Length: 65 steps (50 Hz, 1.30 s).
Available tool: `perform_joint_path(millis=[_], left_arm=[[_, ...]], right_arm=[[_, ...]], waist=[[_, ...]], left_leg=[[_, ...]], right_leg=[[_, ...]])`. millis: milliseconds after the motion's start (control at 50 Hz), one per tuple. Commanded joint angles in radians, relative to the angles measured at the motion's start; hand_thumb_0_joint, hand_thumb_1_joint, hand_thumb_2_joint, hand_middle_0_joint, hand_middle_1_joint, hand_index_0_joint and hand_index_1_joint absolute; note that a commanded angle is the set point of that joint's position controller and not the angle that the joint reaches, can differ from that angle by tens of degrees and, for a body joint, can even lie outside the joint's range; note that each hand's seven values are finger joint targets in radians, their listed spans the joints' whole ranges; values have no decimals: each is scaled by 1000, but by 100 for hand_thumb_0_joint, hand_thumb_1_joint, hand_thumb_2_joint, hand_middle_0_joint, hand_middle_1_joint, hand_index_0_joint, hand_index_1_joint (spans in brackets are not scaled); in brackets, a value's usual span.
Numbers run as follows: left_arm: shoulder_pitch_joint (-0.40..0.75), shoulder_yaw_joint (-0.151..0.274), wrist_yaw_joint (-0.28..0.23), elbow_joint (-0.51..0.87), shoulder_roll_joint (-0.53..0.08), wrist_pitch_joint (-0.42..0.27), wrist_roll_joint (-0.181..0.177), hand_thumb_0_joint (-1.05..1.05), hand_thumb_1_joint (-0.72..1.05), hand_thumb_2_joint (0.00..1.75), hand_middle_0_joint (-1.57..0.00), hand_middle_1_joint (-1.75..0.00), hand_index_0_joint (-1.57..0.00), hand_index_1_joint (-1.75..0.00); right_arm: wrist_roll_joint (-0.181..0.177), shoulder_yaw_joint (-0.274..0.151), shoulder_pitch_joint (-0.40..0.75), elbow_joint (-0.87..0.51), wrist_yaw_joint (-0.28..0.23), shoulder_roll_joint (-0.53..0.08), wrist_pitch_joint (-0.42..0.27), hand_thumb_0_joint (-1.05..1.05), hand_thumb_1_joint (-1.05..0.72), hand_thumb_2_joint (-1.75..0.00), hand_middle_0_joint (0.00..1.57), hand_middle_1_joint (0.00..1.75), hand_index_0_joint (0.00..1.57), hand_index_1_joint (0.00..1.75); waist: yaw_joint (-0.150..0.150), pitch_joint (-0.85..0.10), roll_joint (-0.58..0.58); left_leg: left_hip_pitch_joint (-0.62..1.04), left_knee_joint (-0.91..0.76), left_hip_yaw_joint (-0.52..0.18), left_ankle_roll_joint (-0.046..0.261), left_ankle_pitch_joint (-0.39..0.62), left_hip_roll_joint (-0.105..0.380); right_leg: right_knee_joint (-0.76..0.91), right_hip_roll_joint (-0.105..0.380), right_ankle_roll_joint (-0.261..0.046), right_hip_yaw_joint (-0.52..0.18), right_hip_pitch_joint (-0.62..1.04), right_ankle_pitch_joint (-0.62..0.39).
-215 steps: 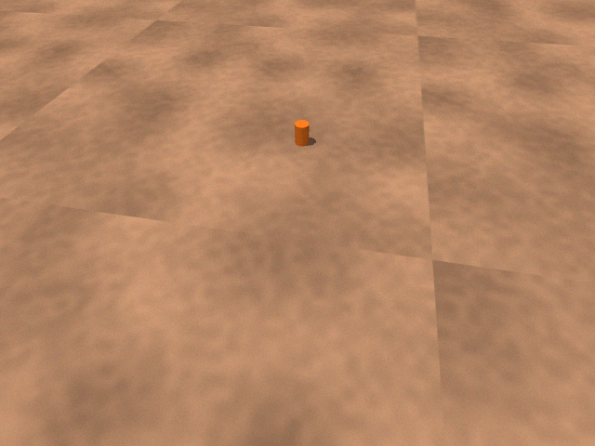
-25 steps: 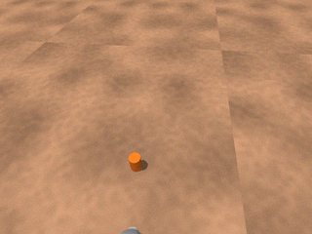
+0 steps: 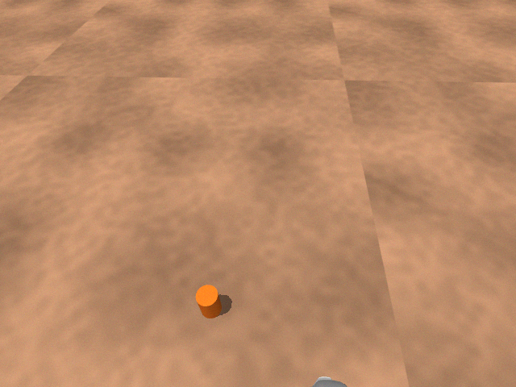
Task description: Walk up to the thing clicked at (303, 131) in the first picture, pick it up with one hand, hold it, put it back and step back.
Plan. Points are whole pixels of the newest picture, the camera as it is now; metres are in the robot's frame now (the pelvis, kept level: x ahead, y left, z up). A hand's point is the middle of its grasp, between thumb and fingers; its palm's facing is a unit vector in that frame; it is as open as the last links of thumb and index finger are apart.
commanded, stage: walk up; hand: left
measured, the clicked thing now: (209, 302) +0.54 +0.22 -0.70
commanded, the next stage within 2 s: none
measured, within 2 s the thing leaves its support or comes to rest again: neither
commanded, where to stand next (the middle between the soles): +0.20 +0.00 m, yaw +0 degrees
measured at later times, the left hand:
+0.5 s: hand out of the picture +0.14 +0.29 -0.16, palm faces +0.01 -0.92 -0.38, open 7.4 cm
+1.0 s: hand out of the picture +0.14 +0.28 -0.13, palm faces -0.01 -0.90 -0.43, open 7.4 cm
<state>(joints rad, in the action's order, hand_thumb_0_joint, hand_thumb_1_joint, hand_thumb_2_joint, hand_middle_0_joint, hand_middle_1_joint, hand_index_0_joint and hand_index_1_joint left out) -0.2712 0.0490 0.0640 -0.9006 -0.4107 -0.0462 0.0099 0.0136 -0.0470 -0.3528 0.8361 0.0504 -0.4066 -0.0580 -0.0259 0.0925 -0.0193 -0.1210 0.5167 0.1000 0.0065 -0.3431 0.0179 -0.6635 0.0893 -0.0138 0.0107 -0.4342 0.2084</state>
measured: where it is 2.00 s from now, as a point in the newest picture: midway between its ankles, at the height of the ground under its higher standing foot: outside the picture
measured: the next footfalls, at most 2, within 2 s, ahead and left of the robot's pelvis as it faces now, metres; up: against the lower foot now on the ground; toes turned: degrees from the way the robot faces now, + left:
right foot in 0.04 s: +0.15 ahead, -0.13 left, +0.00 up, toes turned -3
left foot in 0.44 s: +0.22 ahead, +0.14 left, +0.00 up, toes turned +2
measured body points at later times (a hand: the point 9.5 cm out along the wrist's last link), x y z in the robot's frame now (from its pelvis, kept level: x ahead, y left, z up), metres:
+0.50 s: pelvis +0.09 +0.01 -0.02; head +0.12 +0.03 +0.43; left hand +0.14 +0.34 -0.14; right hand +0.19 -0.30 -0.13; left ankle +0.18 +0.14 -0.73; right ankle +0.11 -0.13 -0.73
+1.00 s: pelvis +0.13 +0.00 +0.00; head +0.14 -0.02 +0.45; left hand +0.14 +0.33 -0.10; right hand +0.20 -0.31 -0.13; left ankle +0.17 +0.14 -0.71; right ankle +0.12 -0.12 -0.73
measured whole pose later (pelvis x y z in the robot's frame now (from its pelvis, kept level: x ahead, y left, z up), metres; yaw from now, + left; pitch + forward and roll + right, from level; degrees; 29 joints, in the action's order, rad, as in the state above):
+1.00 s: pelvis +0.13 +0.00 +0.00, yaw +0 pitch -2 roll +1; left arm -0.31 0.04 0.01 -0.97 -0.38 -0.05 0.03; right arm 0.01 -0.03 -0.22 0.96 0.03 -0.41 0.00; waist 0.03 0.07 0.05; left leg -0.38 0.74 -0.02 0.01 -0.38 0.01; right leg -0.55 0.04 0.00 0.03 -0.20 0.30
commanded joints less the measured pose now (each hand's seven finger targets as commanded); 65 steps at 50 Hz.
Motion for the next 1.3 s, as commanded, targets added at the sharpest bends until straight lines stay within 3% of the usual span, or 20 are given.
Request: perform_joint_path(millis=[0,20,40,80,160,280,400,460,480,560,740,760,800,840,900,1020,1060,1080,1120,1280], left_arm=[[-149,72,-29,27,-207,-52,0,0,90,90,-20,-30,-20,-30],[-233,93,-42,9,-259,-62,6,0,90,90,-20,-30,-20,-30],[-243,110,-53,36,-338,-69,8,0,90,90,-20,-30,-20,-30],[-164,101,-51,63,-348,-58,-11,0,90,90,-20,-30,-20,-30],[-77,70,-60,88,-261,-62,-19,0,90,90,-20,-30,-20,-30],[-47,49,-68,116,-232,-48,4,0,90,90,-20,-30,-20,-30],[26,30,-79,113,-214,-10,-16,0,90,90,-20,-30,-20,-30],[-74,0,-74,98,-141,14,-19,0,90,90,-20,-30,-20,-30],[-97,25,-82,66,-215,22,-7,0,90,90,-20,-30,-20,-30],[-98,39,-66,8,-222,22,1,0,90,90,-20,-30,-20,-30],[-145,43,-67,-51,-153,-1,18,0,90,90,-20,-30,-20,-30],[-151,50,-72,-53,-172,-7,24,0,90,90,-20,-30,-20,-30],[-84,75,-79,-13,-298,-17,40,0,90,90,-20,-30,-20,-30],[43,71,-77,19,-299,-18,27,0,90,90,-20,-30,-20,-30],[12,45,-76,2,-218,-31,14,0,90,90,-20,-30,-20,-30],[24,37,-70,14,-229,-7,-5,0,90,90,-20,-30,-20,-30],[45,16,-70,40,-176,1,-17,0,90,90,-20,-30,-20,-30],[33,2,-70,56,-123,4,-28,0,90,90,-20,-30,-20,-30],[24,18,-82,10,-180,31,-21,0,90,90,-20,-30,-20,-30],[-14,21,-82,-85,-153,4,-2,0,90,90,-20,-30,-20,-30]], right_arm=[[-10,-62,37,-104,-20,-211,-14,0,-90,-90,20,30,20,30],[-14,-44,-6,-105,-19,-154,-15,0,-90,-90,20,30,20,30],[-11,-24,-43,-120,-16,-106,-11,0,-90,-90,20,30,20,30],[-4,-60,7,-83,-35,-240,4,0,-90,-90,20,30,20,30],[-15,-58,-20,-32,-18,-198,17,0,-90,-90,20,30,20,30],[-5,-50,46,-22,-16,-146,38,0,-90,-90,20,30,20,30],[-6,-52,41,41,-43,-148,15,0,-90,-90,20,30,20,30],[12,-80,42,16,-45,-285,-1,0,-90,-90,20,30,20,30],[-3,-99,64,18,-41,-354,6,0,-90,-90,20,30,20,30],[11,-73,146,-1,-43,-264,7,0,-90,-90,20,30,20,30],[7,-58,203,-21,-34,-232,42,0,-90,-90,20,30,20,30],[2,-45,202,-25,-32,-198,46,0,-90,-90,20,30,20,30],[-2,-18,209,-33,-34,-110,47,0,-90,-90,20,30,20,30],[1,-49,175,16,-41,-211,36,0,-90,-90,20,30,20,30],[-9,-29,145,54,-38,-162,23,0,-90,-90,20,30,20,30],[-11,-21,133,79,-44,-142,2,0,-90,-90,20,30,20,30],[-3,-44,52,104,-58,-198,-9,0,-90,-90,20,30,20,30],[5,-61,34,101,-63,-261,-14,0,-90,-90,20,30,20,30],[-9,-72,90,95,-61,-319,-8,0,-90,-90,20,30,20,30],[-21,-9,281,70,-52,-179,29,0,-90,-90,20,30,20,30]], waist=[[91,-105,12],[127,-169,-172],[110,-172,-314],[101,-95,-174],[40,-31,-131],[37,-12,-172],[2,-119,-82],[25,-120,203],[11,-100,236],[33,-47,249],[65,-95,151],[77,-95,82],[81,-11,-205],[43,89,-124],[29,10,-126],[31,-105,-169],[-9,-197,-59],[-8,-242,118],[4,-149,173],[75,-116,153]], left_leg=[[-180,104,-125,145,219,167],[-254,358,-58,110,138,84],[-457,553,-37,55,-185,-32],[-531,641,-137,35,-195,19],[-430,556,-162,20,-34,52],[-295,305,-96,-14,57,42],[-20,20,-57,16,276,-5],[-5,-234,-562,162,-129,308],[-61,-278,-632,243,-335,373],[-165,-267,-413,175,-266,225],[-296,-113,-264,144,-216,174],[-348,-45,-227,106,-241,137],[-522,287,-78,2,-167,-37],[-430,354,-185,9,-104,31],[-371,271,-159,9,-55,10],[-156,-42,-42,18,164,-35],[69,-100,-157,57,388,50],[181,-127,-400,122,491,229],[34,-184,-563,281,231,363],[-221,-27,-215,84,208,135]], right_leg=[[170,-57,-20,22,371,-39],[259,20,-42,-100,484,73],[350,261,-120,-506,565,171],[393,363,-274,-670,460,139],[354,183,-192,-263,296,-119],[317,117,-179,-69,137,-302],[52,109,-128,-44,75,-293],[-241,-102,-34,8,-106,374],[-342,-54,-33,-30,-96,399],[-274,-25,-19,-45,-42,275],[165,-95,-16,57,270,121],[226,-79,-29,20,323,131],[503,256,-171,-546,238,635],[465,288,-234,-491,110,485],[360,152,-156,-227,245,-52],[131,99,-115,-64,308,-431],[-32,53,-51,-22,192,-343],[-164,-38,-6,25,41,-61],[-235,-36,-12,-32,9,411],[240,-56,-9,3,327,-48]])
